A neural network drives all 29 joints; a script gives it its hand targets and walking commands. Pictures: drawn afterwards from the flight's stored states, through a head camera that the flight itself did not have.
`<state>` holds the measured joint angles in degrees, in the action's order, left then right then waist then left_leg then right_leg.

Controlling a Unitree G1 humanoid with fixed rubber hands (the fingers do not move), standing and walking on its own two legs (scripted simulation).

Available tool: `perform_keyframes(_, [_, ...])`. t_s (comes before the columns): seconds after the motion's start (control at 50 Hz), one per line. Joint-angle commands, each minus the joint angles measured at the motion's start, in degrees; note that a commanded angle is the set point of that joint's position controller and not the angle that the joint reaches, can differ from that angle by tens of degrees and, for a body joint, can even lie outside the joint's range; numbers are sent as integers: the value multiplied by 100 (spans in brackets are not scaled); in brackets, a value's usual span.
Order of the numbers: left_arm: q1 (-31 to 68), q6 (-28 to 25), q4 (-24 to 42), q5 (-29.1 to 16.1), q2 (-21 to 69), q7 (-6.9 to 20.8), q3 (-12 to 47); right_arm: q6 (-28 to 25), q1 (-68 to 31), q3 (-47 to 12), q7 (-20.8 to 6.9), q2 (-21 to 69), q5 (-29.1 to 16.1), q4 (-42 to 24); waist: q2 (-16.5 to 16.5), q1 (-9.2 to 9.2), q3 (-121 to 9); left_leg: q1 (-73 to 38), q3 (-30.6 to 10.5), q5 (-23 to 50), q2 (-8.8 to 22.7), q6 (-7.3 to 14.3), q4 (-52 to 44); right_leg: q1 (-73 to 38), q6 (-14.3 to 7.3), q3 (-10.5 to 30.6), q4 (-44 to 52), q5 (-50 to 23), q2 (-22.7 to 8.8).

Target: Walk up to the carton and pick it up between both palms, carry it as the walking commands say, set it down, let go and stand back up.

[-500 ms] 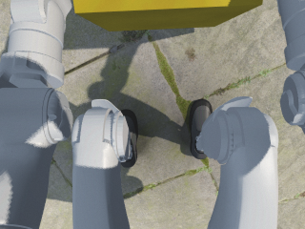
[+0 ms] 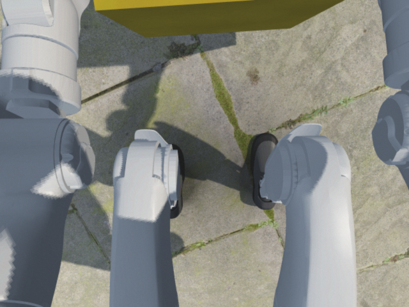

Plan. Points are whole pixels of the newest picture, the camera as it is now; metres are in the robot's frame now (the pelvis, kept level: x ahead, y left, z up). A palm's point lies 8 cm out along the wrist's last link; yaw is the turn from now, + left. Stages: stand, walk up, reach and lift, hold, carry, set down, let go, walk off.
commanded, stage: reach and lift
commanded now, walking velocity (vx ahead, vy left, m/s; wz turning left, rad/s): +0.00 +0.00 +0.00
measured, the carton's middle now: out of the picture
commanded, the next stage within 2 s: none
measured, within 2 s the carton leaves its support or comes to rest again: neither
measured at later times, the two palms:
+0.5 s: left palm out of the picture +0.56 +0.17 -0.05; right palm out of the picture +0.56 -0.20 -0.05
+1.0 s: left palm out of the picture +0.54 +0.17 +0.02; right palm out of the picture +0.54 -0.20 +0.01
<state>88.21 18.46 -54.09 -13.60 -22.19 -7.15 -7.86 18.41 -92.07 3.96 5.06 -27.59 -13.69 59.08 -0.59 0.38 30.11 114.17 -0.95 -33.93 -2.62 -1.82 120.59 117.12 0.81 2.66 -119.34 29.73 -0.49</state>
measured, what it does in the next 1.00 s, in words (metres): rises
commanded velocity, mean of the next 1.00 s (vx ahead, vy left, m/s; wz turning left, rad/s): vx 0.00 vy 0.00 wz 0.00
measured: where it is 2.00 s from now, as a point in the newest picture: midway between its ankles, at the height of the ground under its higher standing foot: (217, 188)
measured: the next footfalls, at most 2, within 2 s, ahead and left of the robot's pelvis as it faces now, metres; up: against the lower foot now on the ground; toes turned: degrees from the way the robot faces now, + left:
none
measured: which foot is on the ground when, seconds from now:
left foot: down 0.00-1.00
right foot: down 0.00-1.00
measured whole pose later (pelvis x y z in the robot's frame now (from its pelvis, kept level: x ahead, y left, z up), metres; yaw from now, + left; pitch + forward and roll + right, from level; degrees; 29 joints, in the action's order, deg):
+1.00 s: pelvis -0.03 +0.00 +0.09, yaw +0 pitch +22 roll +1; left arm 84.3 27.5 -47.0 -4.6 -19.6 -4.2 -14.4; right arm 28.3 -86.0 14.6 4.1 -22.3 -4.3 48.3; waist -0.6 -0.2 29.8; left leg 97.0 -1.5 -27.1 -2.7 -1.8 101.6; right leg 99.2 0.9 2.3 -100.5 23.7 -0.5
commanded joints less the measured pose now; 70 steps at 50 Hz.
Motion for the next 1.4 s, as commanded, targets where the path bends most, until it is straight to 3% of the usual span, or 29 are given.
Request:
perform_keyframes(0.0, [4320, -123, 2006, -326, 5744, 1755, 1423, -149, -3465, -700, -1541, 5798, 332, -1958, 199, -617, -10830, -2972, 482, 1563, -463, 119, -1349, -4499, -266, -702, 1144, -1838, 493])
perform_keyframes(0.16, [4970, -71, 3222, -462, 5592, 1742, 1545, -71, -4548, -1083, -1593, 5798, -111, -3290, 148, -254, -13413, -4015, 564, 2219, -513, 104, -1569, -5646, -223, -664, 1330, -2488, 579])
perform_keyframes(0.24, [5212, -1, 4203, -739, 5720, 1659, 1854, 57, -4502, -1211, -1573, 5994, -343, -3920, 66, -555, -14822, -5084, 464, 2986, -600, 84, -1668, -6171, -218, -785, 1264, -3218, 668])
perform_keyframes(0.38, [4785, 94, 3367, -471, 6052, 1774, 1479, 140, -4068, -1043, -1660, 6160, -11, -3345, 177, -586, -13621, -4452, 492, 2306, -554, 82, -2026, -5692, -202, -692, 1813, -2476, 630])
perform_keyframes(0.4, [4409, 139, 2482, -194, 6109, 1838, 1120, 170, -3809, -756, -1703, 6361, 174, -2579, 319, -372, -12452, -3735, 486, 1821, -522, 125, -2145, -5244, -179, -709, 1786, -2108, 596])
perform_keyframes(0.46, [4214, 156, 2469, -29, 6217, 1985, 970, 225, -3456, -573, -1850, 6589, 351, -2302, 153, -290, -12251, -3664, 496, 1571, -515, 109, -2299, -5067, -174, -688, 1956, -1811, 582])
perform_keyframes(0.48, [4263, 179, 2166, 45, 6300, 2052, 696, 239, -3421, -402, -1916, 6589, 542, -1984, 319, -494, -11661, -3315, 429, 1199, -472, 115, -2300, -4696, -216, -690, 2047, -1403, 542])
perform_keyframes(0.5, [4288, 167, 2863, -74, 6357, 2121, 968, 239, -3715, -813, -1909, 6665, 324, -2954, 210, -324, -13197, -3925, 602, 1892, -525, 127, -2226, -5758, -181, -612, 2093, -2145, 627])
perform_keyframes(0.52, [4882, 138, 3302, -296, 6212, 2107, 1287, 280, -3790, -847, -1892, 6704, 307, -2942, 317, -639, -13629, -4005, 496, 1865, -543, 105, -2253, -5952, -172, -671, 2047, -2269, 659])
perform_keyframes(0.54, [4690, 182, 3440, -414, 6261, 2094, 1417, 257, -4080, -1108, -1855, 6533, 184, -3674, 261, -544, -14466, -4352, 532, 2280, -561, 69, -2219, -6403, -181, -650, 1979, -2810, 698])
perform_keyframes(0.6, [4676, 316, 3597, -394, 6258, 2038, 1532, 359, -4138, -1272, -1814, 6748, -114, -3711, 180, -336, -15218, -5037, 558, 2376, -659, 72, -2392, -6489, -100, -723, 2080, -2701, 757])
perform_keyframes(0.66, [4927, 506, 3997, -599, 6366, 1978, 1762, 542, -4252, -1266, -1778, 6371, -142, -4109, 41, -642, -15648, -5374, 497, 2411, -626, 12, -2518, -6783, -176, -702, 2237, -2749, 804])
perform_keyframes(0.7, [4608, 538, 3814, -597, 6489, 1975, 1687, 485, -4441, -1423, -1787, 6324, -247, -4533, 136, -531, -15728, -5428, 530, 2591, -646, 40, -2474, -6795, -111, -750, 2209, -2866, 800])
perform_keyframes(0.72, [4390, 596, 3545, -411, 6370, 2023, 1625, 573, -4175, -1463, -1768, 6648, -285, -4202, 89, -258, -15392, -5257, 621, 2384, -630, 65, -2615, -6964, -77, -661, 2357, -2634, 781])
perform_keyframes(0.74, [4390, 557, 3571, -474, 6468, 2014, 1614, 578, -4233, -1372, -1798, 6605, -222, -4037, 125, -517, -15220, -5264, 523, 2264, -637, 58, -2688, -6728, -80, -731, 2356, -2492, 778])
perform_keyframes(0.78, [4268, 523, 3380, -251, 6496, 2024, 1358, 606, -3973, -1291, -1900, 6751, -120, -3570, 151, -275, -14330, -5120, 479, 1971, -615, 76, -2899, -6237, -87, -745, 2519, -2070, 736])
perform_keyframes(0.8, [4315, 534, 3231, -231, 6756, 2058, 1357, 527, -4034, -1158, -1922, 6670, -53, -3565, 62, -471, -14353, -5054, 450, 1912, -570, 53, -2828, -6149, -128, -758, 2543, -1998, 736])
perform_keyframes(0.88, [3878, 526, 2456, 110, 6822, 2176, 880, 593, -3346, -800, -2093, 6983, 279, -2532, 156, -282, -12952, -4365, 445, 1261, -538, 82, -3120, -5665, -143, -641, 2836, -1351, 683])
perform_keyframes(0.92, [3901, 495, 2732, 2, 6982, 2258, 1015, 531, -3643, -917, -2124, 7042, 258, -3079, 265, -579, -13762, -4812, 349, 1577, -547, 93, -3124, -6044, -130, -761, 2855, -1735, 708])
perform_keyframes(0.94, [4000, 507, 2762, 73, 6885, 2275, 918, 578, -3534, -902, -2124, 7158, 217, -2762, 145, -309, -13713, -4772, 454, 1497, -565, 82, -3220, -6099, -105, -664, 2891, -1599, 690])
perform_keyframes(1.02, [4313, 590, 4085, -385, 6712, 2213, 1794, 647, -3740, -1518, -2062, 7001, -165, -4109, 125, -507, -16121, -5990, 430, 2569, -663, -4, -3183, -7309, -53, -764, 2810, -2862, 886])
perform_keyframes(1.16, [4358, 653, 4481, -560, 6576, 2132, 1965, 763, -3788, -1765, -1920, 6990, -410, -4518, 129, -293, -15945, -6078, 478, 2346, -659, 62, -3436, -7967, -61, -536, 3154, -2567, 849])
perform_keyframes(1.22, [3987, 612, 3646, -305, 6616, 2199, 1687, 723, -3272, -1407, -1948, 7358, -237, -3648, 140, -226, -14585, -5821, 437, 1992, -571, 113, -3696, -7458, -41, -442, 3489, -1986, 779])
perform_keyframes(1.24, [4005, 575, 3392, -268, 6925, 2228, 1656, 661, -3123, -1075, -2011, 7199, -58, -3142, -75, -529, -13927, -5717, 318, 1627, -543, 31, -3809, -6747, -129, -599, 3479, -1684, 755])
perform_keyframes(1.26, [3727, 567, 3035, -112, 6961, 2268, 1316, 655, -3381, -1160, -2034, 7297, -4, -3240, 92, -276, -13673, -5365, 410, 1429, -561, 101, -3782, -6831, -93, -497, 3587, -1387, 692])
perform_keyframes(1.3, [4125, 524, 3360, -221, 7005, 2327, 1485, 666, -3233, -1177, -2055, 7383, 128, -3135, 120, -444, -13953, -5372, 486, 1435, -582, 90, -3794, -7210, -122, -397, 3707, -1435, 705])
perform_keyframes(1.32, [3811, 549, 3222, -5, 6938, 2342, 1359, 656, -3062, -1146, -2089, 7512, 215, -2986, 75, -183, -13910, -5302, 472, 1393, -585, 63, -3904, -7092, -97, -487, 3638, -1505, 742])
perform_keyframes(1.36, [3643, 605, 2705, 101, 7054, 2426, 1148, 691, -3091, -904, -2165, 7477, 409, -2719, 214, -355, -13405, -5169, 356, 976, -560, 120, -4121, -6958, -104, -462, 3859, -1032, 673])
perform_keyframes(1.38, [3373, 620, 3017, 70, 7165, 2412, 1247, 661, -3428, -1277, -2166, 7489, 175, -3589, 231, -179, -14409, -5760, 397, 1576, -620, 144, -4073, -7459, -60, -462, 3861, -1550, 727])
